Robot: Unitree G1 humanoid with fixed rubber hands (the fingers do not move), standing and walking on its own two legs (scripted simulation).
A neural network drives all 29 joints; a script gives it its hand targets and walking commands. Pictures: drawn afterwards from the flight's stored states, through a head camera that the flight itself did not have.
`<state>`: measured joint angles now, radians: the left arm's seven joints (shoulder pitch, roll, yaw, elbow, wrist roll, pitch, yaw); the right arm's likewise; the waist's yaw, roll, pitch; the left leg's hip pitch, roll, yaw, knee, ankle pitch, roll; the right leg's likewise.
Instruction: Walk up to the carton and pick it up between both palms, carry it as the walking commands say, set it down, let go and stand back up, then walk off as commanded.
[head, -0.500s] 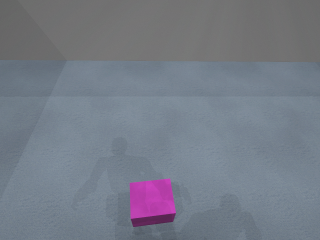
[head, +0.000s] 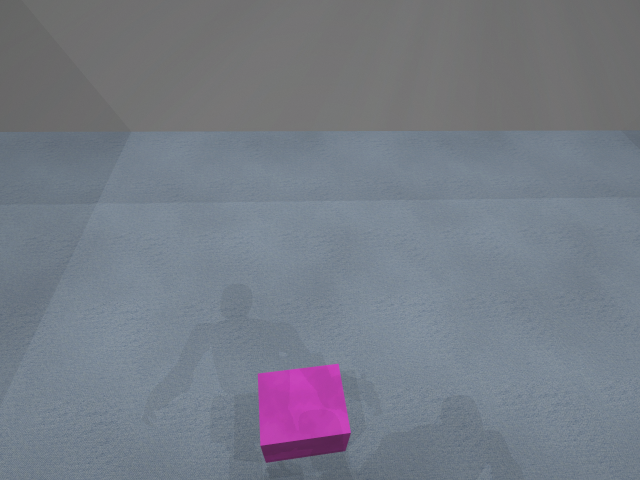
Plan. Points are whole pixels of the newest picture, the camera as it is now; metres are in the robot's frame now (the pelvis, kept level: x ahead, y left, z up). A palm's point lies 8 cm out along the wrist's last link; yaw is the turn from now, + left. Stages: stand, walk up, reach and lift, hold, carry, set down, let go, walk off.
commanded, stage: walk up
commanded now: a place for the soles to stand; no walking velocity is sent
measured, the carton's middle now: (302, 413) +0.43 +0.01 -0.67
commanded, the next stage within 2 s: reach and lift in 0.30 s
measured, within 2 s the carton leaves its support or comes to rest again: neither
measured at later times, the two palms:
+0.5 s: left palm out of the picture +0.15 +0.30 -0.08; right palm out of the picture +0.13 -0.31 -0.10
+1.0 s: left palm (110, 440) +0.24 +0.28 -0.13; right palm (501, 428) +0.23 -0.28 -0.14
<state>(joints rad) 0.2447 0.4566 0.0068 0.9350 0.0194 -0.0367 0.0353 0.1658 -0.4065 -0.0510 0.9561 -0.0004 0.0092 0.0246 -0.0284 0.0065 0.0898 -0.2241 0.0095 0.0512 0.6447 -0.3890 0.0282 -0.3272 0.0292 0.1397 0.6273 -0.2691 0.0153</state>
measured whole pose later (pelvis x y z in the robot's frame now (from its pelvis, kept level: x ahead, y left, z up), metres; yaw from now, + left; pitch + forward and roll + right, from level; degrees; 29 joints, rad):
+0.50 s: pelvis +0.00 +0.00 +0.00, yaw +0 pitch +1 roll +0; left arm 0.11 0.38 0.11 0.59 0.11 0.17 -0.02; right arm 0.11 -0.38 -0.09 0.62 0.00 0.18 0.07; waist -0.03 0.01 0.20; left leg -0.30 0.01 0.04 0.65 -0.38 0.02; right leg -0.39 0.03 0.14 0.62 -0.25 0.03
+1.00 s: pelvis +0.00 -0.02 -0.03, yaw +2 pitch +23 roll +1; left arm -0.20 0.38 0.17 0.76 0.01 0.07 -0.08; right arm -0.11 -0.30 -0.11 0.59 0.00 0.15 -0.02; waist -0.02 0.01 -0.02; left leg -0.82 0.00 0.02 0.81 -0.38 -0.01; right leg -0.92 0.03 0.12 0.80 -0.27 0.03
